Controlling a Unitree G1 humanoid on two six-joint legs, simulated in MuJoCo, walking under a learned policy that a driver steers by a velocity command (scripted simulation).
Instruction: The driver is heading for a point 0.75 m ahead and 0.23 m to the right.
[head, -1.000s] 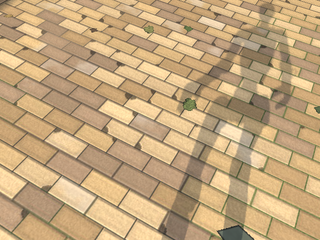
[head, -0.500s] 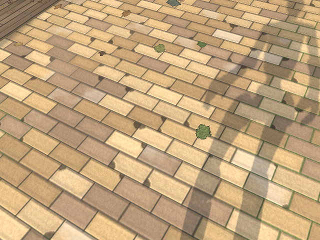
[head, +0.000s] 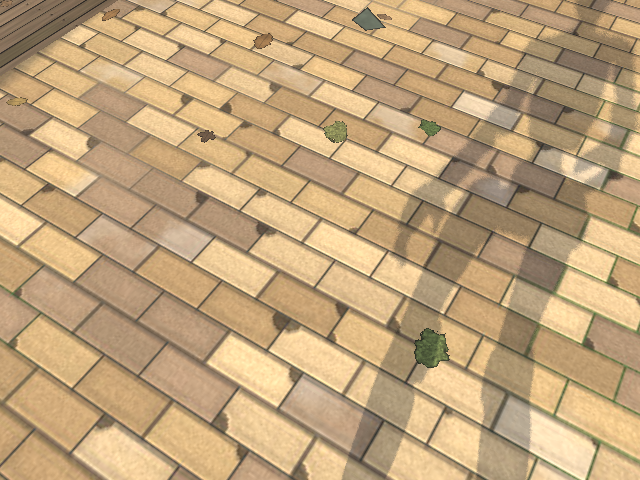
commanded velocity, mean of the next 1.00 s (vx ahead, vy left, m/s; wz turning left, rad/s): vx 0.49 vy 0.00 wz -0.42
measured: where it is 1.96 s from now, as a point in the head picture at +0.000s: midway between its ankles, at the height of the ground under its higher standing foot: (423, 373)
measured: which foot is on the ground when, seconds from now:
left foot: down 0.00-0.44, up 0.46-0.90, down 0.92-1.00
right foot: up 0.00-0.42, down 0.44-0.94, up 0.96-1.00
